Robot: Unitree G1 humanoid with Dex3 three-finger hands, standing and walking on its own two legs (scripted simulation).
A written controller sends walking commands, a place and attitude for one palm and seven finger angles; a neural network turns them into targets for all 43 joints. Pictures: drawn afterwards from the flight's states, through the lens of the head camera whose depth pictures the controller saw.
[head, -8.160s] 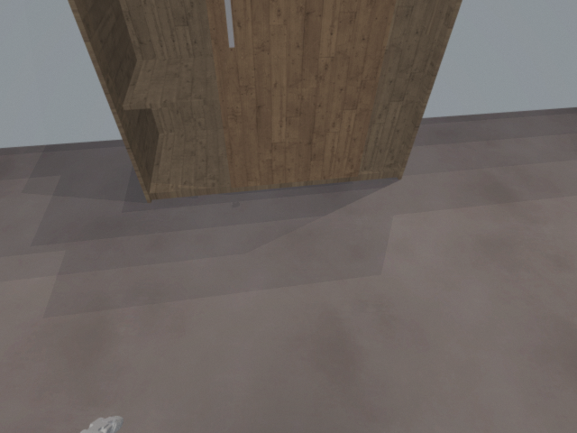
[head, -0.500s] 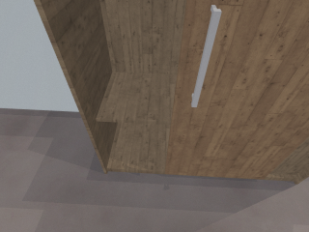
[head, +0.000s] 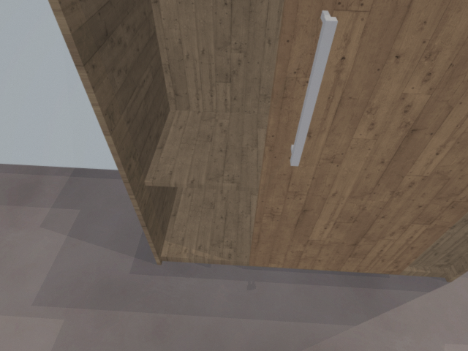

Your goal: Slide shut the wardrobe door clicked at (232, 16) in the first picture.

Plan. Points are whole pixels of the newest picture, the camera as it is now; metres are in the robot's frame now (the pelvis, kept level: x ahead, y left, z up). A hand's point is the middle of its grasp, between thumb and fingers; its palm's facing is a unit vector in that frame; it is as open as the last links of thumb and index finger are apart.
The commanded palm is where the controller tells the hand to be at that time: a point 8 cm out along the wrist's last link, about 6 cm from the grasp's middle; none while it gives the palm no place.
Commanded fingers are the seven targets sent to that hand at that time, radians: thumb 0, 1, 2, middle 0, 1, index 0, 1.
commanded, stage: look again from close up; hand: right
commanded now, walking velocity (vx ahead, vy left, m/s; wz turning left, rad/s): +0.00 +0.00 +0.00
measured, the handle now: (307, 100) +0.57 -0.11 +0.15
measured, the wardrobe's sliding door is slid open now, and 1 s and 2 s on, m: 0.40 0.40 0.40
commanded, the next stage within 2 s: shuffle to correct the standing spot in 0.20 s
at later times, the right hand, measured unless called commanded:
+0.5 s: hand out of the picture -0.01 -0.15 -0.18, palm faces +0.06 +0.99 -0.16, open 7.4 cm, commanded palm none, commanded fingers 0.00 -0.90 -0.90 0.20 0.30 0.20 0.30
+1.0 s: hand out of the picture +0.08 -0.14 -0.18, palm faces +0.11 +0.98 -0.16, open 7.4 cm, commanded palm none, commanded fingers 0.00 -0.90 -0.90 0.20 0.30 0.20 0.30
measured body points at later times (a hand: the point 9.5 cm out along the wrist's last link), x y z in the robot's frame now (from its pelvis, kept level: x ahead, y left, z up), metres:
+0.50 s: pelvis +0.02 +0.01 +0.00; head +0.01 +0.01 +0.45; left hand +0.00 +0.22 -0.16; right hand -0.01 -0.20 -0.16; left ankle +0.02 +0.15 -0.74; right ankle +0.03 -0.10 -0.74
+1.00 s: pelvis +0.12 +0.01 +0.00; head +0.15 +0.01 +0.44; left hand +0.12 +0.24 -0.16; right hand +0.08 -0.19 -0.17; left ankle +0.04 +0.15 -0.72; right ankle +0.03 -0.09 -0.73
